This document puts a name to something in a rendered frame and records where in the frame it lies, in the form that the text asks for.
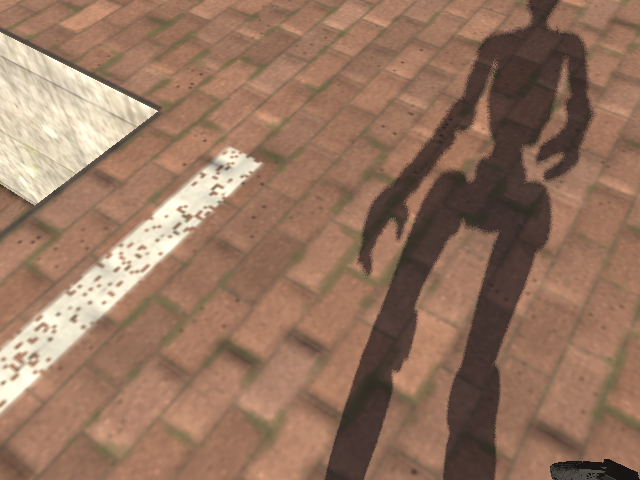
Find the right robot hand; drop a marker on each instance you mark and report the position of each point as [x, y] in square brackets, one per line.
[586, 470]

